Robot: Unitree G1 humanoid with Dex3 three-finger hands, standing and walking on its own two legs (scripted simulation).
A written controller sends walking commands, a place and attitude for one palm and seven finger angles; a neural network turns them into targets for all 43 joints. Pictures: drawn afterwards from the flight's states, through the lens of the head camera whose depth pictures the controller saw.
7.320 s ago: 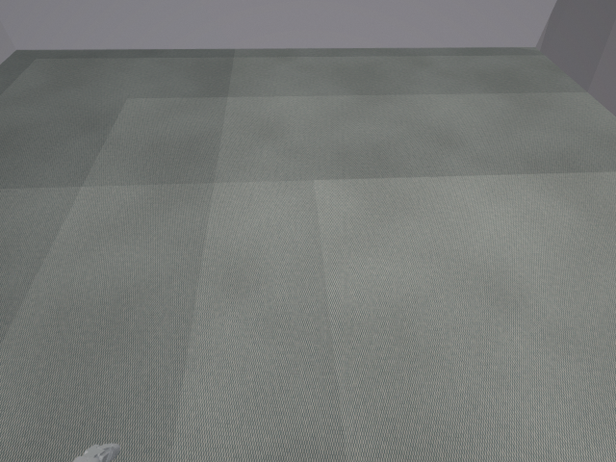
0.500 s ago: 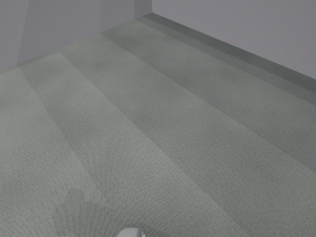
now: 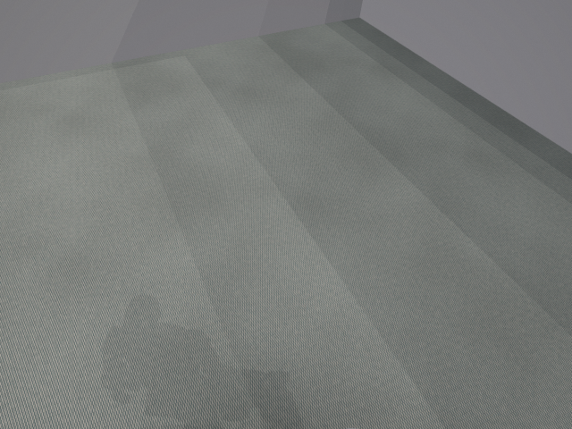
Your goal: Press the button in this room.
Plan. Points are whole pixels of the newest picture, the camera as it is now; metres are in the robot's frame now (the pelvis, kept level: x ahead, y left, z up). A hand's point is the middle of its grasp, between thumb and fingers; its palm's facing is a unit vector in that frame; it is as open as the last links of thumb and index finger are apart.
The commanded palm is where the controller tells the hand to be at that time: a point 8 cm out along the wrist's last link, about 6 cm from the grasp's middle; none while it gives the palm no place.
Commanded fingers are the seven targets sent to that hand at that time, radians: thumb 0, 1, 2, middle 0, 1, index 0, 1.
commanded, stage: turn or walk to find it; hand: left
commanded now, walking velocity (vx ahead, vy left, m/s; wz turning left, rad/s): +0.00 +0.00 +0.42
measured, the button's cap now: out of the picture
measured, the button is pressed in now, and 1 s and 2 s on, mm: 0 0 0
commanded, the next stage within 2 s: none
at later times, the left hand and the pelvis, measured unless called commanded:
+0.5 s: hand out of the picture -0.03 +0.19 -0.17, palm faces +0.26 -0.94 -0.23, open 7.4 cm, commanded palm none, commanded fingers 0.00 0.90 0.90 -0.20 -0.30 -0.20 -0.30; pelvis -0.03 -0.01 -0.01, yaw +14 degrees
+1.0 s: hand out of the picture -0.03 +0.23 -0.15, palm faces +0.41 -0.87 -0.27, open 7.4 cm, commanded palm none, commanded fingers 0.00 0.90 0.90 -0.20 -0.30 -0.20 -0.30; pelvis -0.05 -0.01 +0.00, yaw +24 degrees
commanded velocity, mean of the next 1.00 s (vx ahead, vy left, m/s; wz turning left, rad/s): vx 0.00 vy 0.00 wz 0.42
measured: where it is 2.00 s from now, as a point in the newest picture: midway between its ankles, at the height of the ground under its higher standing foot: outside the picture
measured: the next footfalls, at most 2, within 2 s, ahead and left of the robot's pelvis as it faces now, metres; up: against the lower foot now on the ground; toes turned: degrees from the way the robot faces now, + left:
right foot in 0.14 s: +0.03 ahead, -0.13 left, +0.00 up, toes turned +0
left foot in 0.54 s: -0.03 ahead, +0.12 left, +0.00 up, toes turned +20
